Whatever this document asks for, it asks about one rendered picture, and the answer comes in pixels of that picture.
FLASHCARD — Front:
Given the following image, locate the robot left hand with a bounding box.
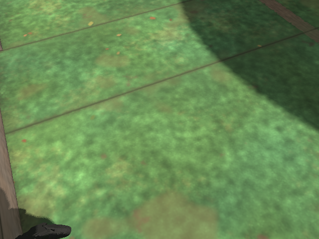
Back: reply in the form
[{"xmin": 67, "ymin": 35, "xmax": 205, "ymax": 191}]
[{"xmin": 15, "ymin": 222, "xmax": 72, "ymax": 239}]

